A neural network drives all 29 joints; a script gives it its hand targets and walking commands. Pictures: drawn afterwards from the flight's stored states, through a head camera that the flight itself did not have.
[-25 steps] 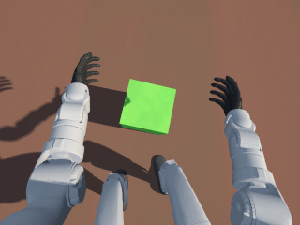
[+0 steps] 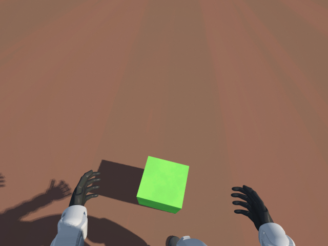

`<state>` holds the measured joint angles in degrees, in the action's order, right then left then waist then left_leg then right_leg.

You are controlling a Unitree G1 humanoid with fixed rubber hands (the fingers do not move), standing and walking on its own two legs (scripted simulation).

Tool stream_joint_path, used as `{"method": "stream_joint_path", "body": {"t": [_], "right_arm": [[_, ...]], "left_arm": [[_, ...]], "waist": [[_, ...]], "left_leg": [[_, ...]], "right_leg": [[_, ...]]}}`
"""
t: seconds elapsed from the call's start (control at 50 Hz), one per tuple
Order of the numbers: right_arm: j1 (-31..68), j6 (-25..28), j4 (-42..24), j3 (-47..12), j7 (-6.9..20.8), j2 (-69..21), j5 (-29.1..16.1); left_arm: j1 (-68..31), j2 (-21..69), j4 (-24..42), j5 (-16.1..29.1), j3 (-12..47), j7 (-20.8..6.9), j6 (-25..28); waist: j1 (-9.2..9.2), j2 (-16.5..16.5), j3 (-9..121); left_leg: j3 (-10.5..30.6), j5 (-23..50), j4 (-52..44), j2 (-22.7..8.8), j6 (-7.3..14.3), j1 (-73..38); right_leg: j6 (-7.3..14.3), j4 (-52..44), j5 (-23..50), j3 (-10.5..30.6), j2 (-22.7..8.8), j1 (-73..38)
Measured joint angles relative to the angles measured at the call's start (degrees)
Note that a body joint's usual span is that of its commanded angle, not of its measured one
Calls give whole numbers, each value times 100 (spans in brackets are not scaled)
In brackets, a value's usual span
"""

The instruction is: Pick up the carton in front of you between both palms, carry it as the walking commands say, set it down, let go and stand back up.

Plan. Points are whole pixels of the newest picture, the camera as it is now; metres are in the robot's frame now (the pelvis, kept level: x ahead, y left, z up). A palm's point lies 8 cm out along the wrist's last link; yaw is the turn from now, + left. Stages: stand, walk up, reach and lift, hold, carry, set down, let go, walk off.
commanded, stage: let go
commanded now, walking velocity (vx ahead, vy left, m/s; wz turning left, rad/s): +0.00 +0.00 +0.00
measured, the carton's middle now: (162, 186) +0.38 -0.05 -0.64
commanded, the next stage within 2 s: stand in 0.68 s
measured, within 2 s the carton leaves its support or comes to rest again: neither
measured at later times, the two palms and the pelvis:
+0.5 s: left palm out of the picture +0.16 +0.26 -0.05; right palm (253, 221) +0.17 -0.21 -0.05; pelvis +0.00 +0.03 +0.01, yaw -1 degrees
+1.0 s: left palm out of the picture +0.12 +0.26 -0.09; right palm out of the picture +0.11 -0.27 -0.10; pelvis +0.03 +0.00 +0.00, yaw -4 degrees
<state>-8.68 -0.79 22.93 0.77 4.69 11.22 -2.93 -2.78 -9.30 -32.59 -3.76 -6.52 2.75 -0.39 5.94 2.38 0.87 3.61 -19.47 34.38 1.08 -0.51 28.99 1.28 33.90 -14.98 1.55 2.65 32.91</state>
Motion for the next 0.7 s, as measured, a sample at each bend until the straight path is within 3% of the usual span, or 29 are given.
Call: {"method": "stream_joint_path", "body": {"t": [0.3,0.4,0.56,0.68,0.7], "right_arm": [[-417,-284,221,153,-68,100,249],[-380,-480,220,200,-60,88,358],[-308,-1052,-22,141,-294,195,429],[-313,-1252,-108,92,-350,209,378],[-333,-1068,-1,58,-391,231,425]], "left_arm": [[1518,-245,618,328,424,-507,-279],[1644,-317,756,401,473,-613,-480],[1607,-295,567,463,532,-438,-449],[1502,-236,567,379,529,-440,-565],[1535,-242,463,318,545,-405,-467]], "waist": [[-579,-342,-280],[-617,-389,-428],[-602,-319,-486],[-623,-304,-568],[-637,-320,-457]], "left_leg": [[-134,182,-934,96,233,-2038],[-121,179,-947,130,266,-2343],[-158,51,-685,105,226,-2443],[-165,54,-656,34,155,-2528],[-208,10,-624,-3,126,-2436]], "right_leg": [[-201,-998,207,168,-132,-2055],[-229,-1019,194,147,-171,-2375],[-193,-686,44,162,-134,-2429],[-121,-632,52,155,-64,-2493],[-128,-612,47,161,-50,-2397]]}}
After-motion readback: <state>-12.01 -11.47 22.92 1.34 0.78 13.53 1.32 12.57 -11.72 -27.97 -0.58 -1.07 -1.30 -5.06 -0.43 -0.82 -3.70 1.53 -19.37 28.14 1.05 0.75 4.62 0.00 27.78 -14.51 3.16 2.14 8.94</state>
